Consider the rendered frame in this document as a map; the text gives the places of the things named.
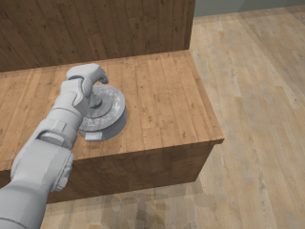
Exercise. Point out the robot left hand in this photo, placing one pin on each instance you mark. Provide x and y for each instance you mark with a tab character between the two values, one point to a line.
94	72

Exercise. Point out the lid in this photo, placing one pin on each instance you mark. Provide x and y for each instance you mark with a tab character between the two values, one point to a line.
112	108

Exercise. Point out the pot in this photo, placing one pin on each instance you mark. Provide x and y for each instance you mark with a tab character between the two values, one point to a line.
108	133

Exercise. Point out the knob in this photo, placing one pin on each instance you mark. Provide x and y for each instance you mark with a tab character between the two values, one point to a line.
98	99

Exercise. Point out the left robot upper arm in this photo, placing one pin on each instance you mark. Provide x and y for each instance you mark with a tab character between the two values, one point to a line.
44	168

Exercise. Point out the table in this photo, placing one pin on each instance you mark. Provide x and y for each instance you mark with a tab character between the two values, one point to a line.
144	48

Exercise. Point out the robot left forearm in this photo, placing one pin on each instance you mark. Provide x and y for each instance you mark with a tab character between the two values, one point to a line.
65	117

